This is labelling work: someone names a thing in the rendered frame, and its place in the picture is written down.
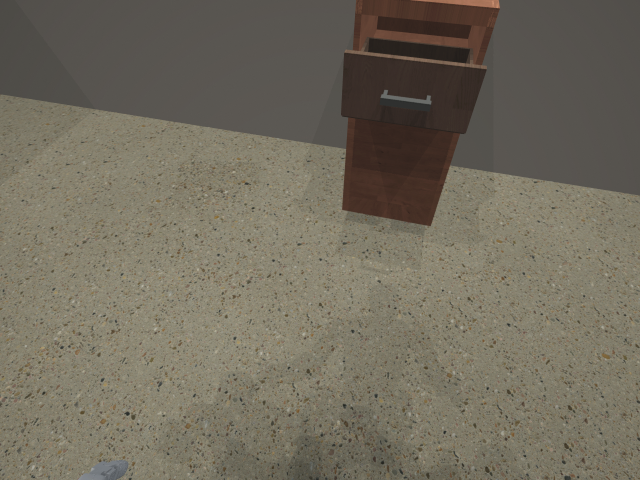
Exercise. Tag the drawer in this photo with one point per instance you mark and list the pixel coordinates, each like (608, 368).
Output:
(412, 70)

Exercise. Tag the robot left hand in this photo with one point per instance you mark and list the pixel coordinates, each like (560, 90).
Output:
(107, 471)

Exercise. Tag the handle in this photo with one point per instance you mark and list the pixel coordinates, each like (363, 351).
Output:
(404, 102)

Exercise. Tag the cabinet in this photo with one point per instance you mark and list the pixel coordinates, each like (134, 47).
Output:
(396, 171)

